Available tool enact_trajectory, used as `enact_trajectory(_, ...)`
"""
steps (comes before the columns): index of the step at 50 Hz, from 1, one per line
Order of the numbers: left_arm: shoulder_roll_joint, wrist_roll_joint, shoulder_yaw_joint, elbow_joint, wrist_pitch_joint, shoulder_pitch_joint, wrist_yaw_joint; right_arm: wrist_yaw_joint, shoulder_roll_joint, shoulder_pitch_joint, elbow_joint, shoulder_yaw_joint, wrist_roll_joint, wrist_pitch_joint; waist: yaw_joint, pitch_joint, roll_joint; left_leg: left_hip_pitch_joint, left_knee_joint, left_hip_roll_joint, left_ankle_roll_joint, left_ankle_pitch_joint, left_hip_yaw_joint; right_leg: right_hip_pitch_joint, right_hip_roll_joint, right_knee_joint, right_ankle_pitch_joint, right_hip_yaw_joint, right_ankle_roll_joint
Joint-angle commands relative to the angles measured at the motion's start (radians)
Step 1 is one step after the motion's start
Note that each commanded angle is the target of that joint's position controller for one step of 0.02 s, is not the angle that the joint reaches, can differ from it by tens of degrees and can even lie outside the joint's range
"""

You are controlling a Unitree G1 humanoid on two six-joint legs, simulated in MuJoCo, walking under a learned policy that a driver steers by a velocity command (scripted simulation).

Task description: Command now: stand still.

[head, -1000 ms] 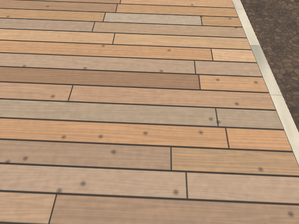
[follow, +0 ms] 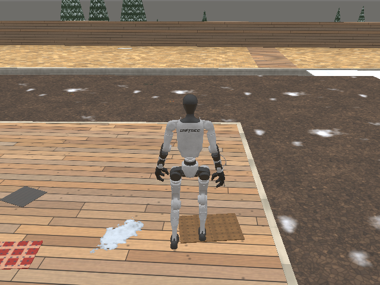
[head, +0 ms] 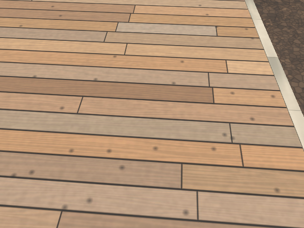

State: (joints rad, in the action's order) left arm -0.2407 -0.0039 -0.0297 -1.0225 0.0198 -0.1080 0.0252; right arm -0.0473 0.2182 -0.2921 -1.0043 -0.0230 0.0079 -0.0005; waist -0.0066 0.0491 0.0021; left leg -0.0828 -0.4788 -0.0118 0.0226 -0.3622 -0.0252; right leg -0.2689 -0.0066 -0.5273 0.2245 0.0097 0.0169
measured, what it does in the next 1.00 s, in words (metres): walks ahead: left foot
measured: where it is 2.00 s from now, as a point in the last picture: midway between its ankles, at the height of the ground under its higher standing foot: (181, 160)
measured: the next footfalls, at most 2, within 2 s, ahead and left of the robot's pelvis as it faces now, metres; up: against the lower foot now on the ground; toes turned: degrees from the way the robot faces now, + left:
left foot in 0.96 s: +0.46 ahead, +0.14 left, +0.00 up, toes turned +0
right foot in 1.52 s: +0.69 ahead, -0.16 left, +0.00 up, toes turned -23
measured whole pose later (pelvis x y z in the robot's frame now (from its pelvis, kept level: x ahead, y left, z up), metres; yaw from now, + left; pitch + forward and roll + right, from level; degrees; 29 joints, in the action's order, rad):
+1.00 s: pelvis +0.29 +0.03 -0.02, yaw -2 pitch +1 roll +0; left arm -0.25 -0.01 -0.03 -1.06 -0.06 -0.45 0.01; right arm 0.03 0.23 0.02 -0.80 -0.04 -0.01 -0.11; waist -0.06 0.05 0.01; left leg -0.51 -0.60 -0.01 -0.06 -0.12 0.05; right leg -0.02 0.01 -0.74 0.49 -0.04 0.01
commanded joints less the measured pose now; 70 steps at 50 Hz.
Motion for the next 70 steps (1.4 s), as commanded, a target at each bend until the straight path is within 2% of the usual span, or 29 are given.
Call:
enact_trajectory(1, -0.112, 0.000, -0.020, 0.030, -0.009, 0.025, 0.005, -0.004, 0.096, -0.058, 0.008, -0.015, 0.000, -0.010, 0.000, -0.013, -0.003, -0.147, 0.094, -0.011, -0.010, 0.146, -0.004, 0.110, 0.046, 0.080, -0.133, -0.054, 0.033)
enact_trajectory(9, -0.099, -0.001, -0.018, -0.001, -0.006, 0.006, 0.009, -0.005, 0.077, -0.087, -0.029, -0.005, 0.000, -0.016, -0.001, -0.004, -0.002, -0.166, 0.099, -0.008, -0.011, 0.119, 0.004, 0.102, 0.043, 0.090, -0.100, -0.058, 0.033)
enact_trajectory(11, -0.102, -0.007, -0.021, -0.020, -0.003, -0.026, 0.011, -0.007, 0.072, -0.112, -0.043, -0.005, -0.006, -0.014, -0.001, -0.009, 0.001, -0.179, 0.087, 0.013, -0.030, -0.093, 0.023, 0.084, 0.020, 0.094, 0.199, -0.043, 0.041)
enact_trajectory(14, -0.110, -0.012, -0.027, -0.012, -0.020, -0.024, 0.007, -0.012, 0.078, -0.110, -0.019, -0.007, -0.015, -0.025, 0.008, 0.079, 0.019, -0.263, 0.063, -0.004, -0.087, -0.327, -0.010, -0.032, 0.041, 0.108, 0.510, -0.092, 0.071)
enact_trajectory(18, -0.085, -0.024, -0.027, 0.010, -0.073, -0.010, -0.013, 0.001, 0.095, -0.182, -0.031, -0.015, -0.027, -0.065, 0.034, 0.093, -0.061, -0.205, 0.143, -0.081, -0.157, -0.354, -0.141, -0.108, 0.022, 0.006, 0.393, -0.067, 0.066)
enact_trajectory(20, -0.048, -0.026, -0.020, 0.046, -0.103, 0.068, -0.027, 0.009, 0.163, -0.233, -0.044, -0.037, -0.036, -0.077, 0.060, 0.127, -0.186, -0.076, 0.287, -0.226, -0.231, -0.376, -0.359, -0.256, -0.033, -0.172, 0.187, 0.054, 0.033)
enact_trajectory(22, -0.050, -0.030, -0.017, 0.059, -0.129, 0.057, -0.038, 0.014, 0.167, -0.189, -0.029, -0.041, -0.039, -0.082, 0.028, 0.164, -0.198, -0.049, 0.269, -0.293, -0.250, -0.160, -0.411, -0.284, 0.006, -0.152, 0.182, 0.033, 0.063)
enact_trajectory(24, -0.069, -0.039, -0.030, 0.007, -0.139, -0.099, -0.046, 0.021, 0.150, -0.110, 0.000, -0.039, -0.036, -0.076, -0.057, 0.106, -0.166, -0.126, 0.167, -0.214, -0.184, 0.043, -0.261, -0.015, -0.017, 0.022, 0.125, 0.050, 0.082)
enact_trajectory(25, -0.121, -0.038, -0.055, -0.042, -0.138, -0.248, -0.046, 0.023, 0.150, -0.040, 0.032, -0.036, -0.031, -0.079, -0.127, 0.037, -0.110, -0.236, 0.018, -0.136, -0.138, 0.258, -0.159, 0.211, -0.005, 0.066, 0.062, -0.021, 0.104)
enact_trajectory(26, -0.235, -0.034, -0.092, -0.083, -0.134, -0.413, -0.046, 0.022, 0.097, 0.001, 0.079, -0.023, -0.026, -0.094, -0.175, -0.034, 0.145, -0.447, -0.352, 0.016, -0.051, 0.309, 0.020, 0.443, 0.162, 0.181, 0.088, -0.344, 0.198)
enact_trajectory(27, -0.223, -0.022, -0.078, -0.091, -0.134, -0.487, -0.052, 0.020, 0.059, -0.024, 0.095, -0.012, -0.024, -0.115, -0.166, -0.119, 0.264, -0.615, -0.643, 0.074, -0.026, -0.136, -0.027, 0.574, 0.353, 0.309, 0.050, -0.694, 0.292)
enact_trajectory(28, -0.138, -0.006, -0.048, -0.070, -0.139, -0.396, -0.049, 0.030, 0.095, -0.015, 0.095, -0.024, -0.053, -0.126, -0.109, -0.047, 0.148, -0.705, -0.791, 0.016, -0.059, -0.148, -0.102, 0.515, 0.383, 0.301, 0.018, -0.656, 0.284)
enact_trajectory(29, -0.101, -0.003, -0.034, -0.038, -0.140, -0.317, -0.048, 0.040, 0.093, -0.008, 0.091, -0.024, -0.065, -0.131, -0.077, 0.000, 0.095, -0.725, -0.820, -0.031, -0.087, -0.068, -0.098, 0.450, 0.348, 0.308, -0.023, -0.530, 0.257)
enact_trajectory(31, -0.071, 0.001, -0.015, -0.016, -0.134, -0.261, -0.052, 0.045, 0.107, 0.035, 0.101, -0.041, -0.047, -0.131, -0.042, 0.046, 0.034, -0.724, -0.737, -0.100, -0.101, 0.069, -0.050, 0.368, 0.276, 0.340, -0.157, -0.330, 0.205)
enact_trajectory(32, -0.059, 0.003, -0.008, -0.017, -0.125, -0.268, -0.049, 0.049, 0.104, 0.036, 0.104, -0.046, -0.040, -0.124, -0.032, 0.038, 0.051, -0.685, -0.700, -0.111, -0.093, 0.104, -0.029, 0.338, 0.240, 0.354, -0.212, -0.258, 0.185)
enact_trajectory(34, -0.077, 0.002, -0.006, -0.023, -0.113, -0.298, -0.035, 0.058, 0.067, 0.057, 0.116, -0.041, -0.034, -0.109, -0.023, 0.043, 0.058, -0.669, -0.625, -0.116, -0.060, 0.147, 0.010, 0.295, 0.215, 0.382, -0.276, -0.188, 0.184)
enact_trajectory(38, -0.137, 0.005, -0.011, -0.002, -0.104, -0.290, -0.007, 0.061, 0.031, 0.260, 0.201, -0.018, -0.027, -0.105, -0.045, 0.094, 0.057, -0.585, -0.285, -0.085, -0.012, 0.316, 0.057, 0.152, 0.181, 0.442, -0.256, -0.097, 0.180)
enact_trajectory(43, -0.155, -0.020, -0.027, -0.020, -0.105, -0.354, -0.005, 0.080, 0.081, 0.370, 0.251, -0.021, -0.038, -0.105, -0.044, 0.108, 0.069, -0.511, -0.075, -0.052, -0.052, 0.401, 0.041, 0.255, 0.243, 0.436, -0.281, -0.079, 0.161)
enact_trajectory(45, -0.164, -0.017, -0.034, -0.015, -0.096, -0.345, -0.006, 0.084, 0.119, 0.331, 0.252, -0.038, -0.036, -0.110, 0.001, 0.062, 0.073, -0.430, -0.050, -0.026, -0.080, 0.353, 0.034, 0.322, 0.263, 0.339, -0.484, -0.089, 0.140)
enact_trajectory(47, -0.166, -0.002, -0.035, 0.004, -0.080, -0.312, -0.011, 0.075, 0.188, 0.100, 0.191, -0.077, -0.040, -0.110, 0.128, -0.095, 0.092, -0.123, -0.053, 0.031, -0.121, 0.296, 0.068, 0.292, 0.212, 0.049, -0.738, -0.061, 0.104)
enact_trajectory(48, -0.138, 0.010, -0.020, 0.030, -0.077, -0.302, -0.014, 0.063, 0.245, -0.083, 0.153, -0.098, -0.033, -0.107, 0.202, -0.227, 0.054, 0.177, -0.083, -0.086, -0.167, 0.248, -0.052, 0.099, 0.161, -0.227, -0.550, -0.041, 0.072)
enact_trajectory(49, 0.034, 0.005, 0.023, 0.043, -0.092, -0.459, -0.023, 0.064, 0.346, -0.180, 0.125, -0.117, -0.006, -0.104, 0.119, -0.423, -0.228, 0.530, 0.020, -0.376, -0.323, 0.009, -0.537, -0.261, -0.026, -0.636, 0.077, -0.012, 0.008)
enact_trajectory(50, -0.038, -0.030, 0.009, 0.028, -0.113, -0.426, -0.025, 0.069, 0.246, -0.164, 0.128, -0.090, -0.006, -0.108, 0.140, -0.443, -0.231, 0.477, 0.206, -0.409, -0.327, -0.126, -0.761, -0.355, -0.033, -0.796, 0.328, -0.157, 0.019)
enact_trajectory(51, -0.124, -0.058, -0.018, 0.068, -0.123, -0.320, -0.023, 0.069, 0.191, -0.054, 0.140, -0.071, -0.013, -0.115, 0.116, -0.247, -0.183, 0.319, 0.228, -0.382, -0.264, -0.139, -0.600, -0.438, 0.023, -0.846, 0.267, -0.147, 0.037)
enact_trajectory(53, -0.123, -0.041, -0.029, 0.089, -0.119, -0.238, -0.007, 0.073, 0.121, 0.104, 0.156, -0.051, -0.009, -0.126, 0.051, -0.093, -0.075, 0.023, 0.280, -0.311, -0.209, 0.058, -0.324, -0.369, 0.117, -0.760, 0.106, -0.116, 0.044)
enact_trajectory(55, -0.078, -0.034, -0.036, 0.076, -0.086, -0.292, -0.006, 0.077, 0.090, 0.150, 0.141, -0.045, 0.005, -0.134, -0.009, -0.063, -0.110, -0.111, 0.332, -0.253, -0.184, 0.146, -0.160, -0.254, 0.158, -0.691, 0.055, -0.124, 0.044)
enact_trajectory(58, -0.061, -0.030, -0.044, 0.110, -0.051, -0.253, -0.002, 0.067, 0.120, 0.138, 0.118, -0.055, 0.006, -0.143, -0.027, -0.008, -0.081, -0.162, 0.388, -0.251, -0.211, 0.221, -0.041, -0.306, 0.168, -0.641, 0.000, -0.119, 0.031)
enact_trajectory(65, -0.054, -0.015, -0.045, 0.202, -0.066, -0.035, -0.039, 0.025, 0.181, 0.060, 0.103, -0.070, 0.005, -0.123, 0.029, 0.038, -0.025, -0.034, 0.401, -0.242, -0.196, 0.317, 0.141, -0.426, 0.149, -0.293, -0.288, -0.061, 0.004)
enact_trajectory(70, -0.043, -0.018, -0.032, 0.290, -0.069, 0.118, -0.073, 0.023, 0.208, -0.034, 0.084, -0.083, -0.014, -0.089, 0.086, 0.075, -0.017, 0.152, 0.329, -0.287, -0.185, 0.404, 0.204, -0.486, 0.131, -0.147, -0.210, 0.014, 0.034)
